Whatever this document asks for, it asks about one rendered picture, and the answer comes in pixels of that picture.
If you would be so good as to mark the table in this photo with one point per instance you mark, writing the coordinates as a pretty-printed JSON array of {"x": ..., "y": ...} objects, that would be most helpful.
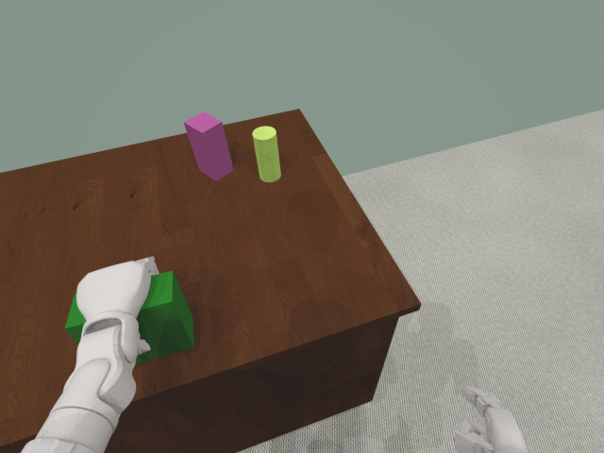
[{"x": 294, "y": 296}]

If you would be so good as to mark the robot left hand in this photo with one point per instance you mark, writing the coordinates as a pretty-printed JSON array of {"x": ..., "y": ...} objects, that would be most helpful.
[{"x": 121, "y": 287}]

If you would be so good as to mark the robot right hand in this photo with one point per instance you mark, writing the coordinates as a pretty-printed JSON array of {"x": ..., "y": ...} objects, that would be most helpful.
[{"x": 501, "y": 428}]

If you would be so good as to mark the robot left forearm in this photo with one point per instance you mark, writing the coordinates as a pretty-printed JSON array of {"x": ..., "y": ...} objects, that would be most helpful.
[{"x": 100, "y": 388}]

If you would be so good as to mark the sponge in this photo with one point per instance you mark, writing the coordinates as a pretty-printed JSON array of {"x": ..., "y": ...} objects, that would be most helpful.
[{"x": 165, "y": 320}]

